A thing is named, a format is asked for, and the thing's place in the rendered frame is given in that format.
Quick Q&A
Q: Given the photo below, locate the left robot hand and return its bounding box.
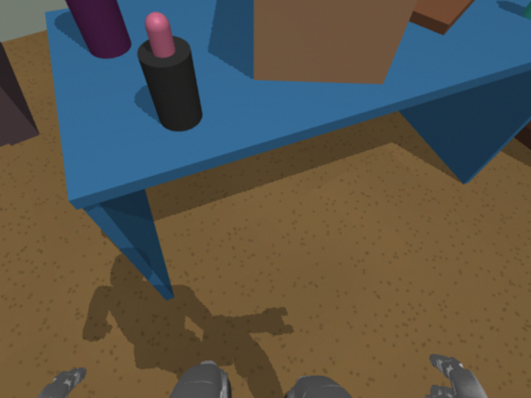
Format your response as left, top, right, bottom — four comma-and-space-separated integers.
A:
37, 367, 86, 398

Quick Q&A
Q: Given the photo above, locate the armchair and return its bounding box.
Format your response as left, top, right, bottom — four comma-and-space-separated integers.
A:
0, 42, 40, 147

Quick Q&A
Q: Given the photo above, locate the desk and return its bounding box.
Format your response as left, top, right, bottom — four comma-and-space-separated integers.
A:
45, 0, 531, 301

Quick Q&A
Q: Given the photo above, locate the right robot hand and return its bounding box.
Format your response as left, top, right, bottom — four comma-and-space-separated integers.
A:
425, 354, 488, 398

